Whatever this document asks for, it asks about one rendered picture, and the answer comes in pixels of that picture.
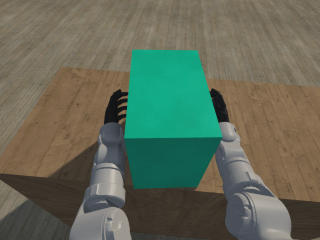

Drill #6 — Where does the robot left hand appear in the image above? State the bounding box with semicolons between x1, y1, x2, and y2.
104;89;129;124

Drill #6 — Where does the pedestal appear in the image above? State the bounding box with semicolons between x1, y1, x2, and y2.
0;67;320;240

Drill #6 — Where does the robot right hand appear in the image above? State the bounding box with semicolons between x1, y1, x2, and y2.
209;88;230;123

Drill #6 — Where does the left robot upper arm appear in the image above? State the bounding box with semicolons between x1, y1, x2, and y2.
69;207;132;240

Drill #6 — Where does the robot left forearm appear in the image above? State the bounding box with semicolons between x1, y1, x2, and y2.
69;122;126;240

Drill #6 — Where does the right robot upper arm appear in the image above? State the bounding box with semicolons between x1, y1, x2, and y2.
225;191;299;240

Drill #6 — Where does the carton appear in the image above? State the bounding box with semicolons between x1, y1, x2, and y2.
124;49;223;189

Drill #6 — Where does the robot right forearm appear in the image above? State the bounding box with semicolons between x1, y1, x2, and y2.
215;122;292;233

